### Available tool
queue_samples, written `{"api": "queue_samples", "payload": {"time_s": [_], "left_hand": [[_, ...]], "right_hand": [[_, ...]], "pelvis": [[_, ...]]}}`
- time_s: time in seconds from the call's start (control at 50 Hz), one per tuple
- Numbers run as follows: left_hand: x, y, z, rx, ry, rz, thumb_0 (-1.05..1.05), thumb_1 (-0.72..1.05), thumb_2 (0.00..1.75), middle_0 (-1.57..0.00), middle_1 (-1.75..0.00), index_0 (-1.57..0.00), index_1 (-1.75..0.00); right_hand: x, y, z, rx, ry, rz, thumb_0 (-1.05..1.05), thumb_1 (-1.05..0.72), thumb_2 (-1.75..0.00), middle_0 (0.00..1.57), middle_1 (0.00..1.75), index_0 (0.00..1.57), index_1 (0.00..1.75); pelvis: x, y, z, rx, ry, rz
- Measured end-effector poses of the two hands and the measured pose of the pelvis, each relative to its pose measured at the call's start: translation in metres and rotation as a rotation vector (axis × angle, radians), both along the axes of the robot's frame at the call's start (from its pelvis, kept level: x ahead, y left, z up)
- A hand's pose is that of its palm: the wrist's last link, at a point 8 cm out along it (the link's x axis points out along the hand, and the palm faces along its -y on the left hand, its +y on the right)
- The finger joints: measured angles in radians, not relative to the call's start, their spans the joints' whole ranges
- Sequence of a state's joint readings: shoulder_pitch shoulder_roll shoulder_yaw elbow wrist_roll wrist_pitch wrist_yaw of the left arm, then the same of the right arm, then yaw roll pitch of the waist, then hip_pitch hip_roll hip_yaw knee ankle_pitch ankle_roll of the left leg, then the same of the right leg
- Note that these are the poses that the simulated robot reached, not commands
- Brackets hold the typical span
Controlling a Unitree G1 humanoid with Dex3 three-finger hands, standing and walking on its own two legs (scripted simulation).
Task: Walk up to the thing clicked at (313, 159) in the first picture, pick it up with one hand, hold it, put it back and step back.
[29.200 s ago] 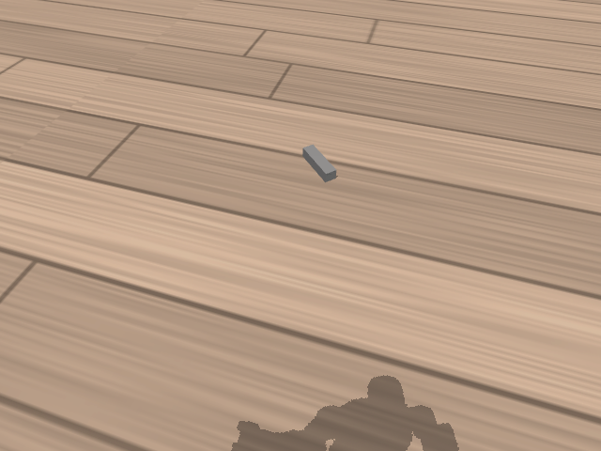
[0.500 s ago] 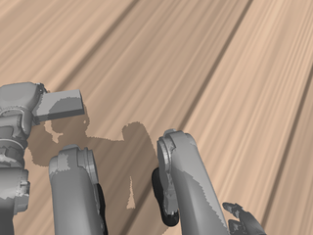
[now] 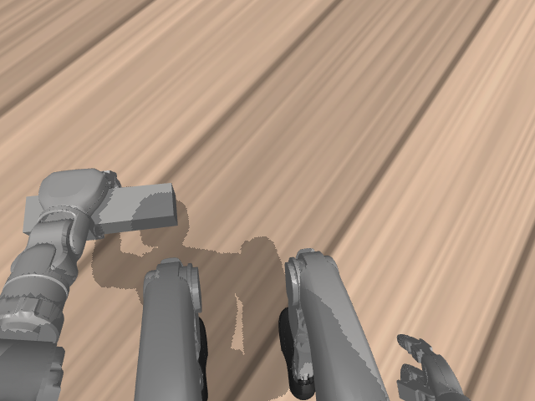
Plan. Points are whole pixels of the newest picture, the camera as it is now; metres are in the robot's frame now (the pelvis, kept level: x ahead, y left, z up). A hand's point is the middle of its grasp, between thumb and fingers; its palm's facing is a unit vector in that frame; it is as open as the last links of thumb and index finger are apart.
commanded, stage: lift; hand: left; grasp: from above
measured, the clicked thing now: (106, 212) +0.41 +0.25 -0.15
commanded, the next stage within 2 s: hold in 1.06 s
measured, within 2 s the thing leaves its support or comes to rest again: neither
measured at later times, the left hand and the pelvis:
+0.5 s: hand (3, 192) +0.36 +0.26 +0.10, palm faces -0.45 -0.09 -0.89, open 9.0 cm; pelvis +0.03 +0.00 +0.19, yaw +3 degrees
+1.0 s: hand out of the picture +0.37 +0.25 +0.20, palm faces -0.44 -0.10 -0.89, open 9.0 cm; pelvis +0.07 +0.01 +0.29, yaw +3 degrees
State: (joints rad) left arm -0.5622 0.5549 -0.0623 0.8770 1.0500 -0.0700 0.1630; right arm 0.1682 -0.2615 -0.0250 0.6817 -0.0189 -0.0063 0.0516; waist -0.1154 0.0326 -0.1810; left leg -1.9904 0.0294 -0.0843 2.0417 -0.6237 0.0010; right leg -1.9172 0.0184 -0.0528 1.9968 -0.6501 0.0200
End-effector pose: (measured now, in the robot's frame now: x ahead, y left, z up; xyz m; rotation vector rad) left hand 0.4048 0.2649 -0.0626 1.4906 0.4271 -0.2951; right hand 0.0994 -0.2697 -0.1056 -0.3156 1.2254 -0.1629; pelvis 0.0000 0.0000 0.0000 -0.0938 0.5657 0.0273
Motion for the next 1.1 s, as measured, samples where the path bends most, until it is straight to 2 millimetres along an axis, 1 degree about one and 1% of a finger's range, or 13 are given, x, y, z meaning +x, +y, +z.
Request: {"api": "queue_samples", "payload": {"time_s": [0.14,0.32,0.42,0.52,0.64,0.76,0.96,1.1], "left_hand": [[-0.018,-0.001,0.058,-0.010,-0.014,0.012,0.01,0.13,0.41,-0.82,-0.40,-0.82,-0.39],[-0.039,-0.005,0.141,-0.018,-0.018,0.031,0.01,0.11,0.43,-0.84,-0.39,-0.84,-0.38],[-0.044,-0.005,0.186,-0.010,-0.011,0.045,0.01,0.09,0.43,-0.86,-0.38,-0.85,-0.38],[-0.042,-0.004,0.222,-0.005,0.011,0.057,0.00,0.09,0.44,-0.86,-0.37,-0.85,-0.38],[-0.041,-0.008,0.253,-0.009,0.030,0.051,0.00,0.09,0.44,-0.86,-0.37,-0.85,-0.39],[-0.038,-0.014,0.276,-0.013,0.022,0.038,0.00,0.09,0.44,-0.87,-0.36,-0.85,-0.38],[-0.028,-0.013,0.314,-0.006,0.003,0.054,0.00,0.09,0.44,-0.87,-0.34,-0.85,-0.37],[-0.025,-0.014,0.332,-0.010,0.008,0.048,0.00,0.09,0.45,-0.86,-0.35,-0.85,-0.37]], "right_hand": [[0.019,0.004,0.048,-0.004,-0.067,-0.012,0.00,-0.90,-0.89,0.21,0.30,0.20,0.30],[0.031,0.014,0.121,0.002,-0.120,-0.044,0.00,-0.90,-0.89,0.21,0.30,0.20,0.30],[0.034,0.017,0.160,0.006,-0.138,-0.062,0.00,-0.90,-0.90,0.21,0.30,0.20,0.30],[0.035,0.017,0.194,0.008,-0.150,-0.077,0.00,-0.90,-0.90,0.21,0.30,0.20,0.30],[0.036,0.015,0.226,0.007,-0.149,-0.085,0.00,-0.90,-0.90,0.21,0.30,0.20,0.30],[0.040,0.014,0.249,0.008,-0.138,-0.082,0.00,-0.90,-0.90,0.21,0.30,0.20,0.30],[0.053,0.016,0.276,0.030,-0.143,-0.082,0.00,-0.90,-0.90,0.21,0.30,0.20,0.30],[0.066,0.018,0.291,0.041,-0.168,-0.083,0.00,-0.90,-0.90,0.21,0.30,0.20,0.30]], "pelvis": [[0.003,0.001,0.047,0.008,-0.036,0.011],[0.013,0.003,0.120,0.025,-0.115,0.023],[0.022,0.004,0.160,0.037,-0.171,0.027],[0.032,0.005,0.194,0.047,-0.219,0.028],[0.044,0.006,0.227,0.056,-0.264,0.028],[0.055,0.007,0.251,0.065,-0.301,0.026],[0.069,0.008,0.280,0.077,-0.359,0.026],[0.076,0.009,0.295,0.083,-0.391,0.025]]}}
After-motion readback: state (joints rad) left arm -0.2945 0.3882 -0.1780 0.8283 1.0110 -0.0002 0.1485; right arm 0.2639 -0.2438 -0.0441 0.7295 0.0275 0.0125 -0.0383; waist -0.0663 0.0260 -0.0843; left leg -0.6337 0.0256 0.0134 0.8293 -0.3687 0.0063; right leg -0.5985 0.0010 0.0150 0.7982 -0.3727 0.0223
